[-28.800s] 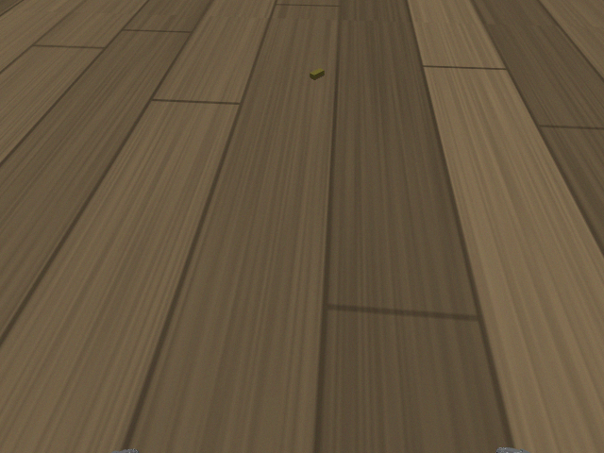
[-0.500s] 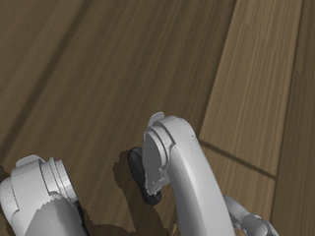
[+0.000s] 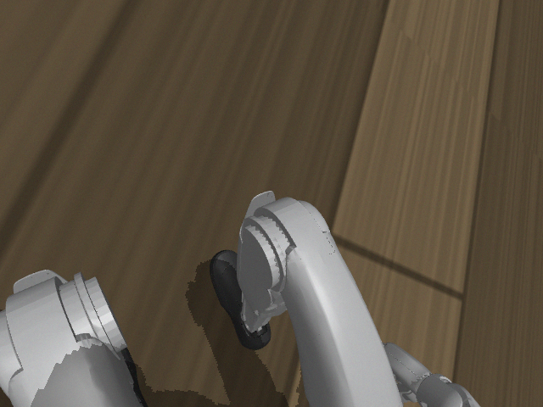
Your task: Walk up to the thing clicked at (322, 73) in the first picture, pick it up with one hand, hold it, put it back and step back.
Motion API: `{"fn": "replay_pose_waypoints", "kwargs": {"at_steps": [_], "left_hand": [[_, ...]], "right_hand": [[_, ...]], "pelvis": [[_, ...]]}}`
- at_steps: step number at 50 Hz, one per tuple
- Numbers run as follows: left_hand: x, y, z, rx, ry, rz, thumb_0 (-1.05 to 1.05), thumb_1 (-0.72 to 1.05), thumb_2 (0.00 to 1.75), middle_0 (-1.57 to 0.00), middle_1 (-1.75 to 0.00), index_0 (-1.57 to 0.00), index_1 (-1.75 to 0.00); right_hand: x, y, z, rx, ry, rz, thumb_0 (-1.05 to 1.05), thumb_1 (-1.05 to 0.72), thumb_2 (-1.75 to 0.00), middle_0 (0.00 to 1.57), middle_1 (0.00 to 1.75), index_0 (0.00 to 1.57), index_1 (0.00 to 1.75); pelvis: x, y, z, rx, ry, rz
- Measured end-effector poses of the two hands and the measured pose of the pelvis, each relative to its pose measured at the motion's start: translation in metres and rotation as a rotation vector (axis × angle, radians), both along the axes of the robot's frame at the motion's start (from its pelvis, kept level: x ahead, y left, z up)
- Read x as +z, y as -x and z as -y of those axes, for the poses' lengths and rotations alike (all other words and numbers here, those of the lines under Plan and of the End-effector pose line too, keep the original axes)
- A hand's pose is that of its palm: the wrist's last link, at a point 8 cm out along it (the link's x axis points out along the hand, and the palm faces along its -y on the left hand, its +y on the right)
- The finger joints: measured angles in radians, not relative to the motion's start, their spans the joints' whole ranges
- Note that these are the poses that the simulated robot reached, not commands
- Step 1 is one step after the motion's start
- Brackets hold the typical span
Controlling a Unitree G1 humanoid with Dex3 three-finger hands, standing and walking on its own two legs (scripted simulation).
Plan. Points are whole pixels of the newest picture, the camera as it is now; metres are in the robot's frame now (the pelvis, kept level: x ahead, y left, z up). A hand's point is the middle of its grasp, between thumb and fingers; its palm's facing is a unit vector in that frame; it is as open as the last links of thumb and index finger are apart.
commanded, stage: open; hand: left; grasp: from above
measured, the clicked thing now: out of the picture +0.46 +0.33 -0.29
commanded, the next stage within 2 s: withdraw in 0.66 s
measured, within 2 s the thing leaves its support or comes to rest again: neither
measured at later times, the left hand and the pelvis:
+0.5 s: hand out of the picture +0.45 +0.32 -0.25, palm faces -0.44 -0.17 -0.88, open 12.0 cm; pelvis +0.00 +0.00 +0.00, yaw +0 degrees
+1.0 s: hand out of the picture +0.46 +0.34 -0.23, palm faces -0.33 -0.16 -0.93, open 13.0 cm; pelvis +0.00 +0.00 +0.00, yaw +0 degrees
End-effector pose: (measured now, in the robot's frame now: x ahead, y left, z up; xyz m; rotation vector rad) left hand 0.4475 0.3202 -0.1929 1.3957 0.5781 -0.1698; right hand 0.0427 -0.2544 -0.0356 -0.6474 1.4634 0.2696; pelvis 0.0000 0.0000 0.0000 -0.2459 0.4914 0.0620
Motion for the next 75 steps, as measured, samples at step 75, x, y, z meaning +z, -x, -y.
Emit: {"fn": "replay_pose_waypoints", "kwargs": {"at_steps": [75], "left_hand": [[0.155,0.012,-0.007,-0.057,-0.011,-0.073,0.01,-0.35,0.90,-0.24,-0.91,-0.23,-0.92]], "right_hand": [[0.007,-0.053,0.030,-0.131,0.028,0.180,0.00,-0.90,-0.90,0.20,0.30,0.21,0.30]], "pelvis": [[0.053,0.013,0.014,0.066,-0.100,-0.074]]}}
